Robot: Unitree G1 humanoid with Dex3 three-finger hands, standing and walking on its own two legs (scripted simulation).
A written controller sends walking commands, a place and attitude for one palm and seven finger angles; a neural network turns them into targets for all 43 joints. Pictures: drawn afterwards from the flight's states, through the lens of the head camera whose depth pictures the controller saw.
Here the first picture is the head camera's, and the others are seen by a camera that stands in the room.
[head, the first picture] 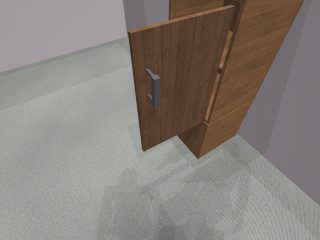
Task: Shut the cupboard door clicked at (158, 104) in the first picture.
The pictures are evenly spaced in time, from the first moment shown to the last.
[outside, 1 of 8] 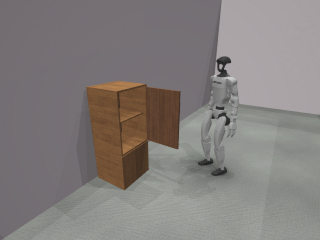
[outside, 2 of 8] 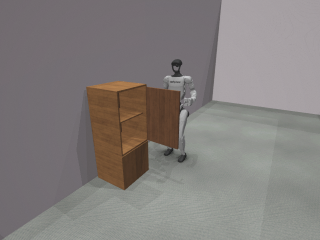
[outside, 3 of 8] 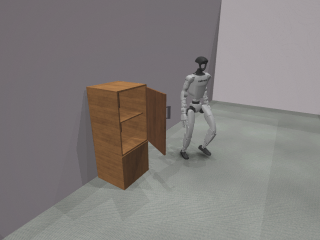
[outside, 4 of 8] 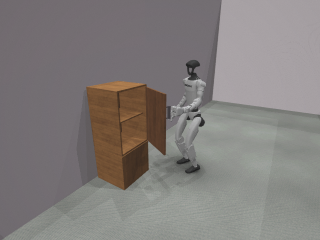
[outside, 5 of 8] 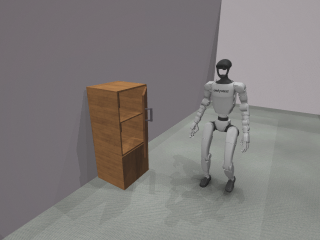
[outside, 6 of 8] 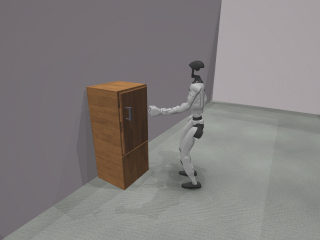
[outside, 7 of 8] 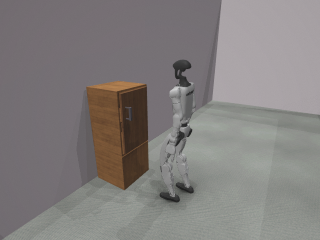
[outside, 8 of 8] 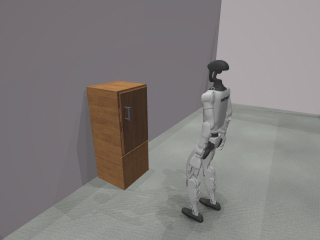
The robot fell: no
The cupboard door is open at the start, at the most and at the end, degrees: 88 88 0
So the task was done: yes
